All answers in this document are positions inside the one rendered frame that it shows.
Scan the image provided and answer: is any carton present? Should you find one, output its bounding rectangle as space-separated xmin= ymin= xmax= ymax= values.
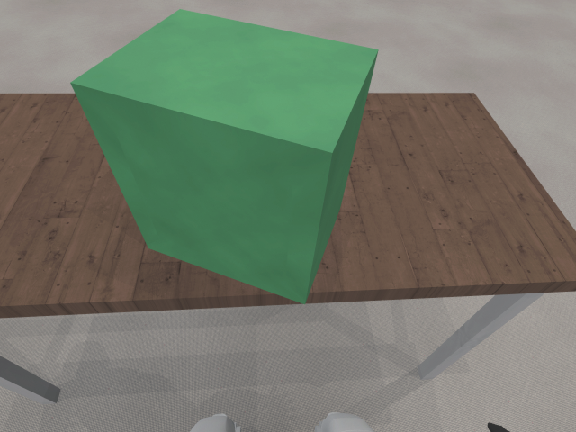
xmin=70 ymin=9 xmax=378 ymax=304

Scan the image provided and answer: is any robot right thigh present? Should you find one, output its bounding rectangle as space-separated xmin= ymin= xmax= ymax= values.
xmin=315 ymin=413 xmax=375 ymax=432

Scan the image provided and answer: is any table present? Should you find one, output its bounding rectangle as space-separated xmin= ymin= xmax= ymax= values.
xmin=0 ymin=93 xmax=576 ymax=404

